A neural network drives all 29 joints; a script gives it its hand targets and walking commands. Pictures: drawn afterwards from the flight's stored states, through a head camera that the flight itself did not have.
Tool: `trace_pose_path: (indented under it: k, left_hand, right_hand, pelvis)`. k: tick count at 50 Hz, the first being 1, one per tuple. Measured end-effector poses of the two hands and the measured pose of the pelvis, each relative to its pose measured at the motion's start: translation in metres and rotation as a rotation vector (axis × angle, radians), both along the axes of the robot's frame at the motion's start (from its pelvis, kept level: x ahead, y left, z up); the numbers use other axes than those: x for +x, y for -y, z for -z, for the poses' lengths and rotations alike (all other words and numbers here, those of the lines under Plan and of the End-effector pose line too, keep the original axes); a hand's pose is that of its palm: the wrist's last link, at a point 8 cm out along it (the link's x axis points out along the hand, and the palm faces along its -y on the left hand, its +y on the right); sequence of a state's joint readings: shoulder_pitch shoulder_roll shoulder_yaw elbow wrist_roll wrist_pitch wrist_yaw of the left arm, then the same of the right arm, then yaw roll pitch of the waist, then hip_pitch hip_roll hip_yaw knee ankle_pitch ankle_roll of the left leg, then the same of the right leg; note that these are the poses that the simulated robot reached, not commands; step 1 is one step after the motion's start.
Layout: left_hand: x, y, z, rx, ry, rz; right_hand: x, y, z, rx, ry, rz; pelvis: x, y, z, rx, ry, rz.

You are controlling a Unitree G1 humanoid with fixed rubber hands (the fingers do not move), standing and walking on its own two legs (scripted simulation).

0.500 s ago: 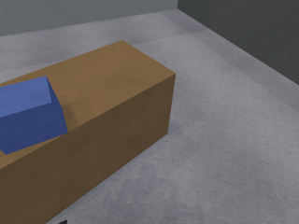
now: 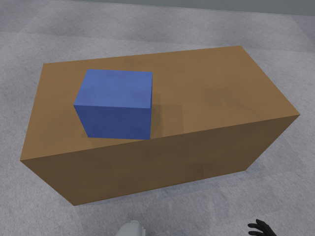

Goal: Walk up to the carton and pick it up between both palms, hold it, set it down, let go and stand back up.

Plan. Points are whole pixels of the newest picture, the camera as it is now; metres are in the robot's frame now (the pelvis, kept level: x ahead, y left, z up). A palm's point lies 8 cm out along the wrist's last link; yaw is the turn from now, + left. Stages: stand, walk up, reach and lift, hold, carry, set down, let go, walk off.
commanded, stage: walk up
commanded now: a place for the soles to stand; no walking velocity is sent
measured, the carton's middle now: (119, 105) +0.54 +0.18 -0.05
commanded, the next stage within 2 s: none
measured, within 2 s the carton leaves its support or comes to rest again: neither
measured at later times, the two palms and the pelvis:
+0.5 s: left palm (57, 234) +0.14 +0.27 -0.08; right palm (252, 191) +0.27 -0.25 -0.10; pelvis +0.08 -0.02 +0.00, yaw +13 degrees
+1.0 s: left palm out of the picture +0.12 +0.26 -0.08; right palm (240, 171) +0.31 -0.21 -0.06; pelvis +0.09 -0.02 +0.02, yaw +17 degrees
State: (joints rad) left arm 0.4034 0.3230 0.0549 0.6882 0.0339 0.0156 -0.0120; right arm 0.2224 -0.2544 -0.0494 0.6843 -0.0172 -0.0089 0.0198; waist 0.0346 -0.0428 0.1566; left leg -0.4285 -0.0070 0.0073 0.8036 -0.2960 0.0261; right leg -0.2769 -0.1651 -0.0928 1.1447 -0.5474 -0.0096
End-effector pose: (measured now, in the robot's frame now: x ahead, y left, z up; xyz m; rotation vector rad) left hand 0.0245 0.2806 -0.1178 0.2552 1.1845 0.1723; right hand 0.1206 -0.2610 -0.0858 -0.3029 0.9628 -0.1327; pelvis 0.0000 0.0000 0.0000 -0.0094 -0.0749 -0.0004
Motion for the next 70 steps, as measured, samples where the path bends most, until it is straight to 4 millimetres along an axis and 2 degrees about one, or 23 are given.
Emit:
trace_pose_path:
  k: [5,9,12,15,17,21,24,27,30,33,40,44,48,55,64,67,70]
  left_hand:
    - [0.075,0.017,-0.007,-0.054,0.128,0.066]
    - [0.121,0.032,-0.017,-0.058,0.195,0.079]
    - [0.142,0.042,-0.019,-0.042,0.226,0.078]
    - [0.15,0.047,-0.02,-0.015,0.224,0.049]
    - [0.152,0.044,-0.024,0.008,0.229,0.012]
    - [0.143,0.028,-0.035,0.067,0.231,-0.061]
    - [0.126,0.014,-0.037,0.089,0.206,-0.108]
    - [0.106,0.0,-0.029,0.084,0.175,-0.153]
    - [0.091,-0.005,-0.022,0.057,0.143,-0.196]
    - [0.085,-0.004,-0.017,0.04,0.127,-0.228]
    - [0.088,0.023,-0.017,-0.018,0.17,-0.23]
    - [0.094,0.03,-0.027,-0.034,0.2,-0.235]
    - [0.096,0.028,-0.037,-0.019,0.234,-0.241]
    - [0.085,0.022,-0.047,0.008,0.248,-0.264]
    - [0.056,0.03,-0.043,0.015,0.186,-0.28]
    - [0.035,0.027,-0.039,0.049,0.151,-0.302]
    - [0.006,0.019,-0.036,0.075,0.095,-0.357]
  right_hand:
    - [-0.01,0.012,-0.006,-0.056,-0.093,0.05]
    - [-0.006,0.02,-0.004,-0.052,-0.145,0.061]
    - [0.011,0.026,0.008,-0.027,-0.154,0.039]
    - [0.041,0.027,0.021,0.007,-0.142,0.003]
    - [0.065,0.023,0.025,0.009,-0.131,-0.044]
    - [0.113,0.012,0.023,-0.002,-0.095,-0.149]
    - [0.145,-0.003,0.017,0.003,-0.047,-0.215]
    - [0.167,-0.022,0.012,0.011,0.007,-0.264]
    - [0.176,-0.037,0.005,0.014,0.034,-0.294]
    - [0.18,-0.042,-0.004,0.003,0.044,-0.301]
    - [0.194,-0.043,-0.016,0.017,0.068,-0.311]
    - [0.197,-0.049,-0.023,0.053,0.089,-0.32]
    - [0.197,-0.052,-0.027,0.073,0.102,-0.332]
    - [0.183,-0.047,-0.027,0.084,0.089,-0.327]
    - [0.156,-0.029,-0.018,0.054,0.008,-0.324]
    - [0.148,-0.026,-0.012,0.034,-0.039,-0.345]
    - [0.146,-0.032,-0.007,0.022,-0.083,-0.365]
  pelvis:
    - [0.029,0.004,-0.008,0.016,-0.003,-0.033]
    - [0.052,0.01,-0.011,0.024,-0.02,-0.063]
    - [0.067,0.018,-0.005,0.025,-0.023,-0.081]
    - [0.078,0.024,0.0,-0.014,-0.018,-0.103]
    - [0.083,0.026,0.001,-0.012,-0.023,-0.13]
    - [0.084,0.024,-0.002,-0.006,-0.026,-0.176]
    - [0.082,0.02,-0.004,-0.006,-0.031,-0.209]
    - [0.081,0.013,0.0,0.004,-0.031,-0.232]
    - [0.081,0.01,-0.001,0.015,-0.028,-0.24]
    - [0.086,0.012,-0.003,0.004,-0.042,-0.263]
    - [0.092,0.019,-0.009,-0.02,-0.033,-0.287]
    - [0.093,0.021,-0.016,-0.016,-0.036,-0.294]
    - [0.091,0.023,-0.021,-0.013,-0.035,-0.3]
    - [0.086,0.026,-0.025,-0.011,-0.033,-0.313]
    - [0.082,0.03,-0.026,-0.016,-0.042,-0.333]
    - [0.084,0.024,-0.023,-0.025,-0.037,-0.358]
    - [0.086,0.012,-0.022,-0.034,-0.029,-0.383]
